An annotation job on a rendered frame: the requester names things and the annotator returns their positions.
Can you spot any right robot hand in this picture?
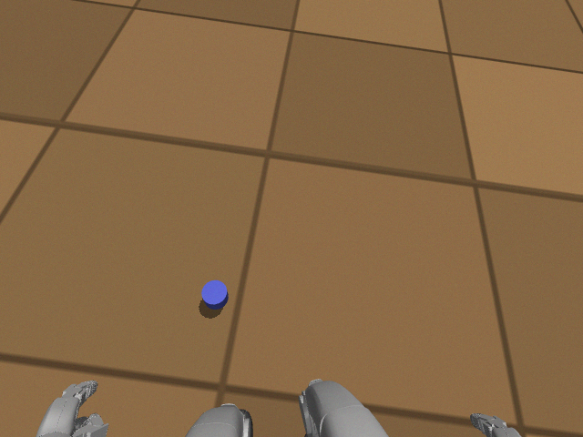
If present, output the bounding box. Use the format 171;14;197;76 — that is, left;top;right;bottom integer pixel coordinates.
470;413;521;437

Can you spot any tin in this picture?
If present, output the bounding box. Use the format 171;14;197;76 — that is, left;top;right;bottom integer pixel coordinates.
201;280;229;310

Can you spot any left robot hand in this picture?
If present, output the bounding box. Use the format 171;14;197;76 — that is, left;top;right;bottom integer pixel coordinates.
36;381;108;437

